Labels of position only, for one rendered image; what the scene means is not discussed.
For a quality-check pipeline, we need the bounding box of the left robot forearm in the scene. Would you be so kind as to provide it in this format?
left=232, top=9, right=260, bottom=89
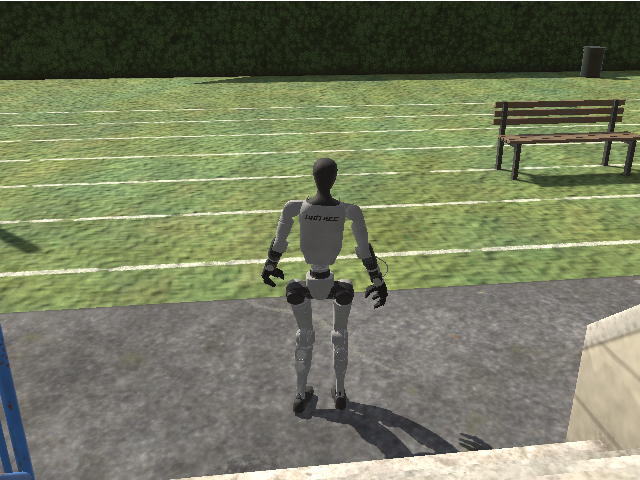
left=264, top=237, right=283, bottom=271

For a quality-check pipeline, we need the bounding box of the right robot hand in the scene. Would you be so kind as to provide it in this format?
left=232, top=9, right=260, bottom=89
left=365, top=282, right=388, bottom=309

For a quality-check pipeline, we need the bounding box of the left robot hand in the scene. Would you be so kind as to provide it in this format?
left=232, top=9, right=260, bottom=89
left=261, top=266, right=284, bottom=287

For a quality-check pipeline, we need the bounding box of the right robot forearm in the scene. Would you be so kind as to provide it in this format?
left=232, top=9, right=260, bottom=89
left=362, top=243, right=384, bottom=287

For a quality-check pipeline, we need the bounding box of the right robot upper arm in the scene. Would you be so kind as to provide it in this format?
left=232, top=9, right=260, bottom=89
left=344, top=203, right=372, bottom=259

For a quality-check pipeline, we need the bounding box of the left robot upper arm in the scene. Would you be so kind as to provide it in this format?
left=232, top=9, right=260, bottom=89
left=272, top=200, right=303, bottom=253

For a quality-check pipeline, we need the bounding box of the humanoid robot torso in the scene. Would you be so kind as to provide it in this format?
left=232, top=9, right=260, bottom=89
left=299, top=196, right=346, bottom=300

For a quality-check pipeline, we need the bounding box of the left robot shin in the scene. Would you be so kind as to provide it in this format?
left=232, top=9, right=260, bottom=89
left=294, top=329, right=313, bottom=399

